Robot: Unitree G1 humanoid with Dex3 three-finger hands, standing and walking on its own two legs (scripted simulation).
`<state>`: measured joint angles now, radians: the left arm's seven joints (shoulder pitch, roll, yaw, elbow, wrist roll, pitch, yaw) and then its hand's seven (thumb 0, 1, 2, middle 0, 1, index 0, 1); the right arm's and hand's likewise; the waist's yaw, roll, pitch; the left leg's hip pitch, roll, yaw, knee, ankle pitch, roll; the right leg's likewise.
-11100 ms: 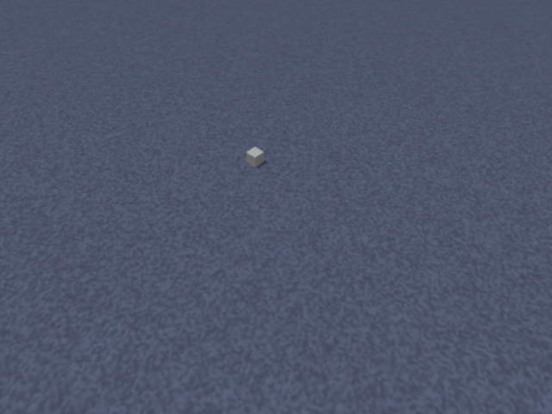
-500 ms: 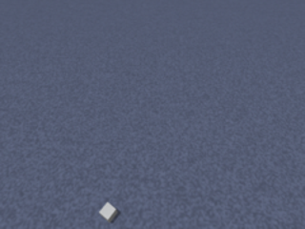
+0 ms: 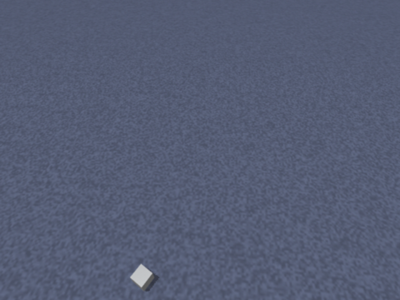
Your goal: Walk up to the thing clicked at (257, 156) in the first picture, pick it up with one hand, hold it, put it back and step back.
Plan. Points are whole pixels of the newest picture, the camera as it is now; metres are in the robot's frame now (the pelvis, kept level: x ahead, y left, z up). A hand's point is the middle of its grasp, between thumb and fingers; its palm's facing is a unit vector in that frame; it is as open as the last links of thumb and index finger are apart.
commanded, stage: stand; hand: left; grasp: from above
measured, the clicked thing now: (142, 277) +0.38 +0.25 -0.75
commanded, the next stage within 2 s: rise first in 0.86 s
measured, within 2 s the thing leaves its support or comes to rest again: neither
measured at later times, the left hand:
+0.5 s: hand out of the picture +0.07 +0.25 -0.16, palm faces -0.04 -0.93 -0.35, open 7.4 cm
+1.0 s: hand out of the picture +0.07 +0.25 -0.16, palm faces -0.02 -0.94 -0.35, open 7.4 cm
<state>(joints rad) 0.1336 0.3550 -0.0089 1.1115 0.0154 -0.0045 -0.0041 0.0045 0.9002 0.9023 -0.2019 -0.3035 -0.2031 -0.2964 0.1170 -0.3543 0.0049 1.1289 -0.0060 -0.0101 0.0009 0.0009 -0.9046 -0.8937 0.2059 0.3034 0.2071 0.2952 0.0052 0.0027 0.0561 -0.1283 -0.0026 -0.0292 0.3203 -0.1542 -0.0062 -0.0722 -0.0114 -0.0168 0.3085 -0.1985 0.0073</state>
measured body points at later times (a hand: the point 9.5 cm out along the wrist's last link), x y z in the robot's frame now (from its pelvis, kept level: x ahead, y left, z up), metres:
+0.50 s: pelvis +0.00 +0.00 +0.00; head +0.02 +0.00 +0.45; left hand +0.07 +0.30 -0.13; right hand +0.08 -0.30 -0.13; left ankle +0.01 +0.12 -0.75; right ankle -0.02 -0.12 -0.75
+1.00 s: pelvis +0.00 +0.00 +0.00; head +0.02 +0.00 +0.45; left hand +0.08 +0.30 -0.13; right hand +0.08 -0.30 -0.13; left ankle +0.01 +0.12 -0.75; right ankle -0.02 -0.12 -0.75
